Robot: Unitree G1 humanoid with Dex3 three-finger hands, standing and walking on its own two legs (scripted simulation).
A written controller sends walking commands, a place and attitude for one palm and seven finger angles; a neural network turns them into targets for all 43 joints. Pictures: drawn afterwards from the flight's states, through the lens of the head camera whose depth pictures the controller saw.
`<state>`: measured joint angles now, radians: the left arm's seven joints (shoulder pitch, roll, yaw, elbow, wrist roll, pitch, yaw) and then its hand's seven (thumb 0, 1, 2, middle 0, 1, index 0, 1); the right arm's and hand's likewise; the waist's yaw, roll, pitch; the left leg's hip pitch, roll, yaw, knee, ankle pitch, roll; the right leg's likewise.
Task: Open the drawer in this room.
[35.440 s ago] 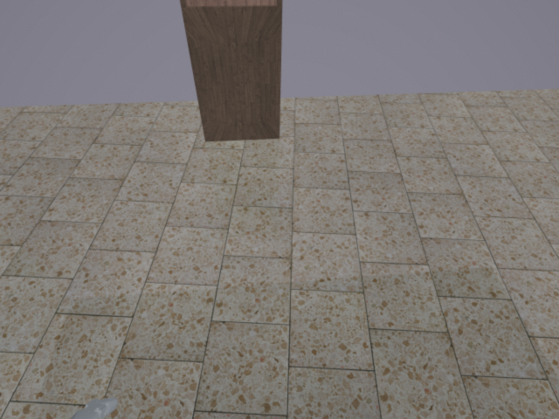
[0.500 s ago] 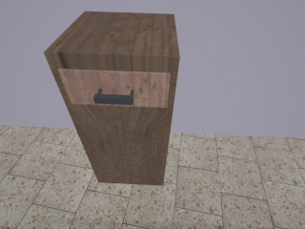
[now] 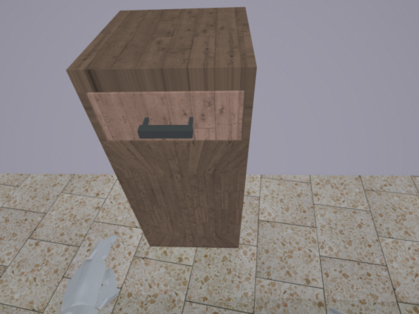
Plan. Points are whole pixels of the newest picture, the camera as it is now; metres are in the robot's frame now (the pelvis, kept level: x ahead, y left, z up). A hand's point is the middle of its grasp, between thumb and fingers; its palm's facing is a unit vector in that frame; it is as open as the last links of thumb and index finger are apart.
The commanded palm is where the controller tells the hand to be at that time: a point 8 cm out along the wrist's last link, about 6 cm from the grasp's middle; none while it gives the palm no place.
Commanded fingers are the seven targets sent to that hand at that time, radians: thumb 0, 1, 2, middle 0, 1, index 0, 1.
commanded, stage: raise the hand with hooked fingers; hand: left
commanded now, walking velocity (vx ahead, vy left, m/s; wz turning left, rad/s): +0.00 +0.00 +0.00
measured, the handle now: (167, 126) +0.56 +0.14 +0.06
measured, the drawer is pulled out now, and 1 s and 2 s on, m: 0.00 0.00 0.00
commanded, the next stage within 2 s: move the hooked fingers above the handle in 1.70 s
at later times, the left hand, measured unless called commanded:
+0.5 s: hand (105, 243) +0.24 +0.20 +0.04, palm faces +0.19 -0.07 -0.98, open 10.2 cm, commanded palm +0.19 +0.21 +0.08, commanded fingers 0.00 0.06 0.54 -0.26 -0.84 -0.26 -0.84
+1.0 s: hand (105, 187) +0.31 +0.21 +0.11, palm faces +0.14 -0.07 -0.99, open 13.1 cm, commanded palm +0.28 +0.21 +0.17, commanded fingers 0.00 -0.50 0.30 -0.30 -1.20 -0.30 -1.20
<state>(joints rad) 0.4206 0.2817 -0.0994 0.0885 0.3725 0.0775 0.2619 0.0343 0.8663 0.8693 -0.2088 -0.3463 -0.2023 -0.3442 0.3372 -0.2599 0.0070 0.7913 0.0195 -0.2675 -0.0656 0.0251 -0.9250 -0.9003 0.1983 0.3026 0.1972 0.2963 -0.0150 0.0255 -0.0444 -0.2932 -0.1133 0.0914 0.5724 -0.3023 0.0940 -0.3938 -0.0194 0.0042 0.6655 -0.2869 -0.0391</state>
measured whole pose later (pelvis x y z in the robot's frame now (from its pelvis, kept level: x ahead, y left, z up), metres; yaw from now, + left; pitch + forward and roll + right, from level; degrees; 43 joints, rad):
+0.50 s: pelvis +0.03 -0.04 -0.02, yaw +1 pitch +7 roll +1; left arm 0.35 0.38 -0.01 -0.14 1.00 -0.04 0.40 0.01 0.27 0.63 -0.27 -0.70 -0.27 -0.70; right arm 0.03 -0.22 0.02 0.52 -0.07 0.10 0.04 0.01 -0.91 -0.90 0.20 0.30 0.20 0.30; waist 0.12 0.06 -0.10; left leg -0.47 -0.04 0.04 0.79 -0.44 0.04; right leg -0.53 0.05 -0.06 0.80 -0.40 -0.09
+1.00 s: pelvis +0.03 -0.02 +0.01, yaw -2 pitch +2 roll +1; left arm 0.12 0.48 -0.03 -0.15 0.91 0.11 0.15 0.00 -0.30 0.39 -0.31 -1.07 -0.30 -1.07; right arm 0.09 -0.29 -0.02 0.61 0.00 0.15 -0.02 0.01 -0.91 -0.90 0.19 0.30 0.19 0.30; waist 0.07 0.09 -0.03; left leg -0.22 -0.07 0.01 0.50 -0.32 0.05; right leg -0.31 0.05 0.01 0.55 -0.28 -0.06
